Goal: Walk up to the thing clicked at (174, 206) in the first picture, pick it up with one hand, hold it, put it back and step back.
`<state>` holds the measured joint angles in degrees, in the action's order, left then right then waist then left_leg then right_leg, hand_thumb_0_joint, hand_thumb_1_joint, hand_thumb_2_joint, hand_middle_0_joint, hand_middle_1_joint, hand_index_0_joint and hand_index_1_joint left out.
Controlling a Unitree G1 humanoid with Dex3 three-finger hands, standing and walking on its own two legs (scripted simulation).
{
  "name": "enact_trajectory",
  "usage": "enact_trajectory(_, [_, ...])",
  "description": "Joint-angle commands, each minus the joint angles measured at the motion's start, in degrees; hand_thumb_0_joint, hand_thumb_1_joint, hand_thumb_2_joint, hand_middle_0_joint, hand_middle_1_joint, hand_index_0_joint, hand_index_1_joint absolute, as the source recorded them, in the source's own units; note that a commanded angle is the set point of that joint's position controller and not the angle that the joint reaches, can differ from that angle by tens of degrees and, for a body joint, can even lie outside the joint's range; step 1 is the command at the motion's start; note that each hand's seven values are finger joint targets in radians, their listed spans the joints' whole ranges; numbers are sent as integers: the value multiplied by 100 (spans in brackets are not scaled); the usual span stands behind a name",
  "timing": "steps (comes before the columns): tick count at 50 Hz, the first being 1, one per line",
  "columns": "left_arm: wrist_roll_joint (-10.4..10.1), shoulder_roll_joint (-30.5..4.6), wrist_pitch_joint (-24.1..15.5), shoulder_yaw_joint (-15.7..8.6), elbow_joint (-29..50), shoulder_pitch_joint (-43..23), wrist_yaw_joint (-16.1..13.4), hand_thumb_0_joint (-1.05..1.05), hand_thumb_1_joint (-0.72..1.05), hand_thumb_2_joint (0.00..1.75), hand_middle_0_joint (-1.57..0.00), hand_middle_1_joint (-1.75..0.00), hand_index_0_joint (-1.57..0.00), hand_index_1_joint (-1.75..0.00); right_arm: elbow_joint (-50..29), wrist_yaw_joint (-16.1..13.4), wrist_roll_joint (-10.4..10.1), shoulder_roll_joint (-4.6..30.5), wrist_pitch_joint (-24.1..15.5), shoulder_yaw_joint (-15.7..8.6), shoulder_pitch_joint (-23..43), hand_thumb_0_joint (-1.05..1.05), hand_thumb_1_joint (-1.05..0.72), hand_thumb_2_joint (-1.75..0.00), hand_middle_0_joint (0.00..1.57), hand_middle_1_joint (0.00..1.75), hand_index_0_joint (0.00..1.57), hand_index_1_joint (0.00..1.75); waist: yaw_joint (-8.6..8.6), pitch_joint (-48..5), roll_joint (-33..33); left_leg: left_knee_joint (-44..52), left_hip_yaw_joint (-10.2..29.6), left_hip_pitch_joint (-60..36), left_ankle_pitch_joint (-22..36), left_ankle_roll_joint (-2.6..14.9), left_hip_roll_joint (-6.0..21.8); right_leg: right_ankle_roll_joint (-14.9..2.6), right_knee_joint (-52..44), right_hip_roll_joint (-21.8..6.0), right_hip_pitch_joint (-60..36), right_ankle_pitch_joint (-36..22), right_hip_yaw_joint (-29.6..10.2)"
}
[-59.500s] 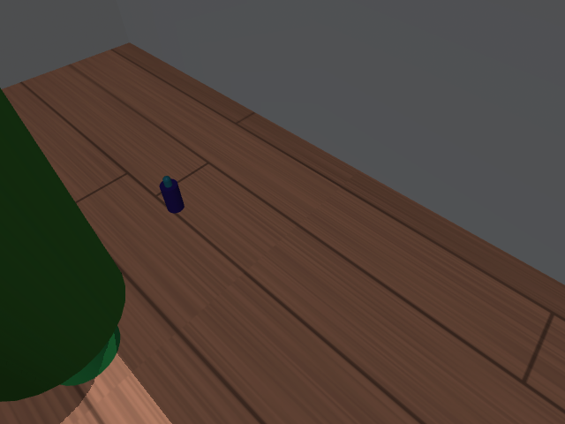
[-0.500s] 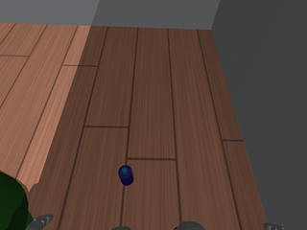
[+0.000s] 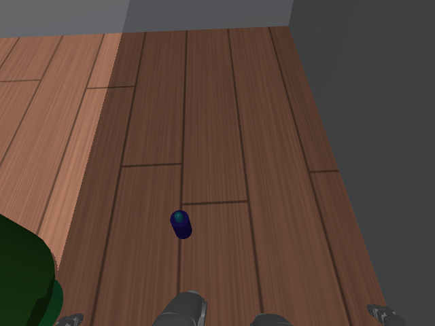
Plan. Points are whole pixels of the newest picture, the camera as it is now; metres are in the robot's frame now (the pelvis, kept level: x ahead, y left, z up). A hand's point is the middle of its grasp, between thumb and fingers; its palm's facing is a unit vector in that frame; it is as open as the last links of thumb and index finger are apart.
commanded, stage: step back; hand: left
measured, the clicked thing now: (180, 223) +0.55 +0.18 -0.66
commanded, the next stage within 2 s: none
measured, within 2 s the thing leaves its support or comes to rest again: neither
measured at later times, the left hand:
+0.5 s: hand out of the picture -0.05 +0.27 -0.15, palm faces -0.02 -0.93 -0.37, open 7.4 cm
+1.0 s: hand out of the picture -0.18 +0.25 -0.15, palm faces +0.04 -0.93 -0.38, open 7.4 cm
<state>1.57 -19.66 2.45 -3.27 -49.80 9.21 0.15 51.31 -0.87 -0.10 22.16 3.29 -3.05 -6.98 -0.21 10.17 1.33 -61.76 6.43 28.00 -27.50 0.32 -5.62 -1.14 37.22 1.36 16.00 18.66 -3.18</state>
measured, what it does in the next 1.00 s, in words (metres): walks backwards: left foot, then right foot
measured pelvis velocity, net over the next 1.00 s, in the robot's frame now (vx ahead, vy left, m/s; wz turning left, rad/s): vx -0.31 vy -0.02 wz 0.06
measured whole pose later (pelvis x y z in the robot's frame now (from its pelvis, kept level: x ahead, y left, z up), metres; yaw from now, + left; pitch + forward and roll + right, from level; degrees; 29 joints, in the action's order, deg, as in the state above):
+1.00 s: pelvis -0.31 -0.02 +0.00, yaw +3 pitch -3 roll +0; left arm 0.5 -23.0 4.7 -3.9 -46.0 5.5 -1.1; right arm 50.6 -0.3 2.0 20.4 1.6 -2.1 -11.5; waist 0.8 10.6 -2.3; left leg -37.3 1.9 17.5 -16.8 1.9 -1.8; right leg -1.1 63.7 4.8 28.2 30.6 -7.3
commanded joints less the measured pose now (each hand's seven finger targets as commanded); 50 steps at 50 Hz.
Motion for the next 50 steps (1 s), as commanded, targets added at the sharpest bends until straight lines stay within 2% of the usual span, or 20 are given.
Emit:
enact_trajectory(1, [30,-1487,-202,-505,897,-642,-192,0,90,90,-20,-30,-20,-30,-298,-99,-39,1165,-187,-238,-578,0,-90,-90,20,30,20,30,85,-1047,-1015,-437,127,-266,-94,-141,-11,-1138,-1152,-1386,-237,-2564,-1080])
enact_trajectory(6, [18,-1441,-77,-450,847,1,-193,0,90,90,-20,-30,-20,-30,-452,-78,76,916,-257,-192,-441,0,-90,-90,20,30,20,30,-196,-1322,-1250,2481,-482,-501,37,-74,335,-962,-499,-1311,-1430,-3073,-998])
enact_trajectory(8, [-49,-1537,-4,-404,927,-92,-148,0,90,90,-20,-30,-20,-30,-347,-53,150,911,-310,-263,-753,0,-90,-90,20,30,20,30,16,-1390,-1018,3932,-677,-1442,1561,18,379,-684,-44,-1124,-902,-2860,-796])
enact_trajectory(9, [-59,-1330,30,-333,973,-21,-132,0,90,90,-20,-30,-20,-30,-392,-54,229,1147,-347,-355,-726,0,-90,-90,20,30,20,30,-28,-1406,-537,3996,207,-1940,2145,194,958,-377,216,-840,-88,-1857,-700])
enact_trajectory(11, [-74,-1307,9,-408,1060,-568,-225,0,90,90,-20,-30,-20,-30,-564,0,230,2083,-347,-557,-532,0,-90,-90,20,30,20,30,383,-1258,1244,4210,2397,-1534,3831,1518,2866,53,2184,408,947,1898,-424])
enact_trajectory(15, [-141,-1289,15,-428,741,-27,-212,0,90,90,-20,-30,-20,-30,-629,-113,192,1364,-391,-349,25,0,-90,-90,20,30,20,30,-127,-979,550,3622,799,-1717,4495,1137,1985,-3,3568,500,1302,1091,-921])
enact_trajectory(22, [-48,-1228,-31,-432,802,57,-123,0,90,90,-20,-30,-20,-30,-761,-141,176,1437,-343,-440,-301,0,-90,-90,20,30,20,30,198,-1235,767,3417,741,-2328,3920,1445,2159,300,1884,154,1004,1131,-413])
enact_trajectory(26, [-33,-1105,-105,-448,473,646,-55,0,90,90,-20,-30,-20,-30,-864,-72,175,1533,-228,-434,-4,0,-90,-90,20,30,20,30,-40,-1528,1030,3082,507,-1766,3137,1034,1866,100,-578,34,-251,136,201])
enact_trajectory(28, [81,-1346,-168,-515,340,937,-67,0,90,90,-20,-30,-20,-30,-898,-30,98,1335,-159,-368,38,0,-90,-90,20,30,20,30,-178,-1571,529,2659,312,-710,2057,534,1463,-158,-1169,-205,-1078,-526,-215])
enact_trajectory(29, [119,-1806,-195,-645,449,864,-58,0,90,90,-20,-30,-20,-30,-979,-17,63,974,-140,-273,-63,0,-90,-90,20,30,20,30,-126,-1303,-940,1571,-36,425,335,133,499,-535,-1550,-1351,-1127,-373,-2012])
enact_trajectory(30, [107,-2416,-162,-730,680,352,-60,0,90,90,-20,-30,-20,-30,-1019,-145,73,1006,-123,-336,271,0,-90,-90,20,30,20,30,-381,-994,-1831,124,13,145,-917,-41,-11,-1589,-2040,-2488,439,-645,-3004])
enact_trajectory(31, [75,-2230,-213,-676,845,-39,-96,0,90,90,-20,-30,-20,-30,-917,-143,60,1236,-96,-383,172,0,-90,-90,20,30,20,30,-173,-734,-1457,-684,461,-155,-707,-68,158,-1666,-2077,-2553,991,-807,-3019])
enact_trajectory(34, [80,-1629,-197,-550,956,-626,-167,0,90,90,-20,-30,-20,-30,-651,-117,-21,1160,-182,-322,-411,0,-90,-90,20,30,20,30,161,-823,-838,-914,230,-158,33,-86,-116,-1119,-1174,-1514,461,-2116,-1081])
enact_trajectory(39, [116,-1551,-106,-488,933,-67,-217,0,90,90,-20,-30,-20,-30,-734,-100,92,979,-236,-237,-382,0,-90,-90,20,30,20,30,-233,-1078,-1260,1515,-287,-189,-231,-91,283,-993,-709,-1504,-958,-2663,-954])
enact_trajectory(42, [-13,-1612,-2,-407,946,-156,-164,0,90,90,-20,-30,-20,-30,-477,-74,139,949,-299,-291,-850,0,-90,-90,20,30,20,30,-15,-1330,-1109,3622,-758,-1183,1161,34,308,-760,-24,-1289,-852,-2618,-727])
enact_trajectory(43, [-35,-1458,36,-339,999,-63,-150,0,90,90,-20,-30,-20,-30,-467,-85,189,1071,-329,-337,-886,0,-90,-90,20,30,20,30,-40,-1381,-851,3876,-226,-1614,1775,124,594,-496,201,-1119,-340,-2003,-698])
enact_trajectory(44, [-56,-1240,49,-283,1018,100,-128,0,90,90,-20,-30,-20,-30,-515,-83,271,1549,-340,-460,-777,0,-90,-90,20,30,20,30,-122,-1397,310,4025,1394,-2138,2454,582,1778,-164,978,-486,812,-484,-260])
enact_trajectory(45, [-107,-1357,36,-357,1113,-390,-209,0,90,90,-20,-30,-20,-30,-643,-18,228,2180,-311,-543,-564,0,-90,-90,20,30,20,30,187,-1297,1319,4252,2418,-1296,3197,1513,2766,42,2044,190,921,1810,77])
enact_trajectory(46, [-28,-1456,52,-432,1044,-617,-257,0,90,90,-20,-30,-20,-30,-653,-26,276,2119,-340,-575,-505,0,-90,-90,20,30,20,30,284,-1094,1032,4345,2726,-777,3168,1800,2911,41,3008,233,783,2007,-608])
enact_trajectory(50, [-128,-1377,76,-424,649,151,-186,0,90,90,-20,-30,-20,-30,-710,-135,214,1438,-378,-345,63,0,-90,-90,20,30,20,30,-236,-1029,542,3669,894,-1244,3793,1278,2045,36,3687,344,1094,1091,-730])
